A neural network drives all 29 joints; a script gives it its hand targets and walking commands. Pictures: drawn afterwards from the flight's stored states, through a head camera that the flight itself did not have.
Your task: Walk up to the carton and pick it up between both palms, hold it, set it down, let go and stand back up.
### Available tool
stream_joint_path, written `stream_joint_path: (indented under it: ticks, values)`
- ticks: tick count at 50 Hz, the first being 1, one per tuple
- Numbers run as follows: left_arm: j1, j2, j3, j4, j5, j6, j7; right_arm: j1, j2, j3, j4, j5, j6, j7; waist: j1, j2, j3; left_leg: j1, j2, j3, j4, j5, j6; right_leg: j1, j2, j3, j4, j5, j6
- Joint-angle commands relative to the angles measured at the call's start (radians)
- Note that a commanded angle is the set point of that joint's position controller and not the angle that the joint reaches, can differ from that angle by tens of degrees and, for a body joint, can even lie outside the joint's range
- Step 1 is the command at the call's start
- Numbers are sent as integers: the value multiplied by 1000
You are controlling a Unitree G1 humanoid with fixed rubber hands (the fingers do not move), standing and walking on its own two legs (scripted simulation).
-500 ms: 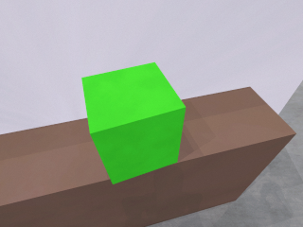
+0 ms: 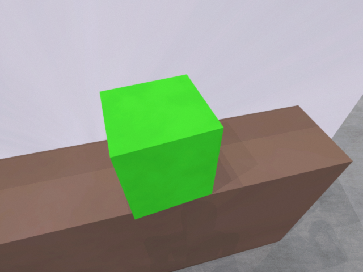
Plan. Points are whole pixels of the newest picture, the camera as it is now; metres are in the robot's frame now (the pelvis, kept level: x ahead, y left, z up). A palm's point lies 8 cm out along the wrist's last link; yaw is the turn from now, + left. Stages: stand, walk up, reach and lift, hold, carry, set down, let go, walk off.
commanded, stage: stand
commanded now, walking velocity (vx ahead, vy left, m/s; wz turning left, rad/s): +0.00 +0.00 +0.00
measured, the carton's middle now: (160, 147) +0.40 +0.09 +0.06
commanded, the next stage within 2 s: none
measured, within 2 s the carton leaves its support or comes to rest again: neither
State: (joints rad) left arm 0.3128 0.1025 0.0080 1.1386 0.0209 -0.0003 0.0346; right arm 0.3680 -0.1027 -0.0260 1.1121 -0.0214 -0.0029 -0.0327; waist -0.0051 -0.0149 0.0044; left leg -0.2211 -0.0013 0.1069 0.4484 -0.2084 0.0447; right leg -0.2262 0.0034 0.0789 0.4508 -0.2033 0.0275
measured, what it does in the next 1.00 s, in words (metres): stands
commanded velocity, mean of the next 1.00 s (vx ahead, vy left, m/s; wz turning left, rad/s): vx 0.00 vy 0.00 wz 0.00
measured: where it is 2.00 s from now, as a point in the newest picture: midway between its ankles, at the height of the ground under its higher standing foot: outside the picture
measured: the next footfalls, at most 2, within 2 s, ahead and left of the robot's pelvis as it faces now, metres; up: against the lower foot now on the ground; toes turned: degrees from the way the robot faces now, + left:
none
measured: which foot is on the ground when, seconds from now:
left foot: down 0.00-1.00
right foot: down 0.00-1.00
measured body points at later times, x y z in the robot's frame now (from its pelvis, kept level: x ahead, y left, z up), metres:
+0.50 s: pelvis +0.00 +0.00 +0.00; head +0.01 +0.00 +0.45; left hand -0.02 +0.20 -0.17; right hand -0.05 -0.21 -0.16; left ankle +0.02 +0.09 -0.74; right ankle +0.03 -0.14 -0.74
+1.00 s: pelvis +0.02 +0.00 +0.00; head +0.03 +0.00 +0.45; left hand +0.01 +0.20 -0.16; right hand -0.01 -0.20 -0.16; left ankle +0.02 +0.09 -0.74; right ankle +0.03 -0.14 -0.74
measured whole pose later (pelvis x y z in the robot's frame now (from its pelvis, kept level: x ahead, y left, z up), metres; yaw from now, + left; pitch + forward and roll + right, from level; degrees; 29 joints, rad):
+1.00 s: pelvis +0.02 +0.00 +0.00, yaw +0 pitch +0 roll +0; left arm 0.31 0.10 0.01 1.15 0.02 -0.01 0.04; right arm 0.34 -0.09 -0.02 1.13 -0.02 -0.01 -0.04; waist -0.01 -0.01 0.02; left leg -0.20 0.00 0.10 0.45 -0.24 0.04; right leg -0.20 0.01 0.08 0.44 -0.24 0.03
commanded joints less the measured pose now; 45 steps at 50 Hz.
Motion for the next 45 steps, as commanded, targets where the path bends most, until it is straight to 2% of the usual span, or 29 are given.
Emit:
stream_joint_path:
  ticks: [1, 4, 5, 8, 11, 13, 14, 15, 16, 18, 20, 22, 25, 27, 28, 29, 30, 31, 32, 33, 34, 36, 37, 38, 39, 40, 42, 43, 45]
  values:
    - [89, 61, 6, -10, -6, -6, -2, 111, -98, -15, -4, 2, -12, -2, 8, 15, 89, -24, 114, -164, -156, -138, 11, -61, -39, 49, -78, 16, -48]
    - [91, 61, 10, -4, -1, -2, 4, 84, -104, -18, -11, 2, 3, -9, 11, 69, 123, -42, 117, -167, -172, -188, 12, -84, -40, 44, -86, 6, -50]
    - [71, 78, 12, 1, 4, 3, 8, 125, -70, -9, -3, 4, 2, -10, -13, -6, 138, -57, 117, -172, -167, -177, 15, -93, -40, 41, -78, -3, -49]
    - [100, 40, 2, 8, 0, -2, 8, 79, -90, -22, -9, 2, 10, -9, 11, 44, 92, -32, 103, -161, -161, -201, 7, -91, -34, 44, -84, -48, -41]
    - [74, 57, 4, 1, 3, -4, 10, 104, -95, -29, -16, 7, 7, -7, -6, -58, 49, 22, 100, -143, -107, -145, 14, -120, -49, 54, -107, -75, -41]
    - [52, 74, 11, -19, 9, -3, 8, 77, -97, -33, -24, 6, 9, -11, -13, -3, 113, -33, 89, -132, -119, -154, 11, -146, -48, 74, -122, -72, -56]
    - [56, 87, 13, -20, 7, -4, 9, 76, -80, -29, -20, 1, 12, -7, -17, -22, 111, 7, 86, -118, -88, -128, 9, -192, -66, 107, -164, -131, -60]
    - [16, 111, 20, -36, 0, -6, 1, 121, -60, -19, -18, 2, 13, -7, -28, -49, 86, -13, 77, -109, -86, -125, 4, -166, -59, 85, -155, -138, -49]
    - [63, 110, 23, -15, -7, 0, 4, 145, -50, -15, -3, -3, 8, -5, -14, -56, 76, 7, 79, -115, -80, -137, 4, -156, -55, 83, -160, -137, -53]
    - [75, 41, 7, -11, 4, -4, 6, 86, -96, -28, -21, 2, 3, -4, -14, 29, 75, 4, 94, -121, -100, -125, 1, -148, -41, 74, -119, -71, -51]
    - [79, 69, 15, -8, 6, -2, 9, 113, -70, -21, -3, -2, 9, -2, -13, -2, 93, -2, 93, -112, -108, -141, -3, -157, -42, 77, -120, -78, -49]
    - [106, 67, 19, -3, -2, -2, 11, 115, -60, -16, -6, 1, 6, -1, -7, 18, 86, -31, 94, -132, -130, -189, 1, -132, -33, 65, -113, -87, -42]
    - [31, 87, 22, -25, 1, -6, 14, 94, -65, -19, -15, 6, -6, -11, -19, -5, 93, -21, 110, -149, -130, -121, 16, -139, -50, 68, -90, -17, -52]
    - [87, 56, 12, -10, -7, -5, 10, 91, -52, -9, -7, -1, -6, -8, 1, 62, 66, -26, 122, -162, -157, -166, 16, -104, -39, 51, -90, -1, -46]
    - [73, 40, 0, -16, -4, -8, 10, 75, -75, -20, -12, 9, -4, -7, -7, 72, 82, -37, 107, -158, -147, -144, 11, -100, -37, 57, -75, -2, -56]
    - [83, 46, 7, -8, 4, -10, 7, 86, -111, -29, -10, 0, -4, -9, -12, 41, 44, -29, 116, -163, -151, -154, 13, -47, -35, 38, -59, 13, -48]
    - [66, 74, 13, -24, -8, -12, 9, 97, -76, -16, -13, 1, -7, -9, 8, 3, 85, -53, 113, -147, -124, -94, 19, -64, -57, 67, -87, 26, -58]
    - [92, 67, 6, -12, -6, -11, 7, 123, -96, -23, 5, 7, -3, -11, -14, 28, 64, -10, 96, -134, -120, -89, 13, -80, -47, 63, -79, 11, -54]
    - [68, 58, 5, -14, -3, -12, 8, 126, -89, -25, 8, -3, -3, -14, -15, -29, 79, 14, 105, -140, -112, -61, 20, -108, -50, 51, -76, 2, -54]
    - [92, 36, 2, -17, -7, -9, 8, 120, -82, -22, 7, 3, -2, -8, -4, 23, 74, -18, 110, -144, -113, -91, 11, -99, -49, 67, -90, -6, -55]
    - [68, 34, -1, -16, 3, -8, 3, 69, -63, -19, -4, 0, -3, -4, -9, -20, 77, 25, 110, -155, -100, -57, 18, -122, -46, 45, -74, 16, -61]
    - [55, 37, -2, -28, -1, -16, 1, 118, -69, -11, 11, 8, -7, -9, -13, -11, 58, 37, 109, -129, -103, -25, 13, -102, -50, 54, -79, 53, -59]
    - [86, 45, 2, -12, -7, -15, 7, 81, -55, -14, 0, -1, -9, -10, -3, -2, 61, 31, 121, -157, -116, -44, 27, -95, -45, 50, -70, 53, -54]
    - [70, 38, -3, -8, -3, -13, 4, 97, -74, -16, 4, 1, -8, -7, -14, 46, 82, 9, 112, -137, -120, -55, 11, -87, -45, 55, -71, 61, -49]
    - [74, 89, 12, -27, -12, -15, 11, 89, -66, -10, 7, 0, -14, -11, 5, 74, 90, -9, 111, -143, -133, -45, 16, -74, -58, 62, -71, 76, -58]
    - [54, 37, 1, -22, -2, -18, 10, 78, -57, -7, 4, 3, -14, -4, -13, 34, 70, 29, 103, -126, -118, -7, 10, -80, -52, 53, -68, 97, -52]
    - [69, 53, 6, -22, -6, -19, 4, 111, -44, -2, 19, 17, -14, -2, -9, 42, 67, 24, 97, -122, -108, 26, 3, -73, -65, 55, -61, 71, -51]
    - [87, 66, 6, -13, -9, -19, 3, 119, -64, -5, 31, 7, -9, -10, -6, 5, 76, 48, 106, -134, -112, 27, 7, -75, -58, 53, -72, 63, -53]
    - [91, 90, 12, 4, -5, -14, 5, 76, -105, -16, 9, -2, -9, -12, -15, -4, 63, 60, 125, -152, -112, -8, 15, -75, -48, 34, -79, 63, -44]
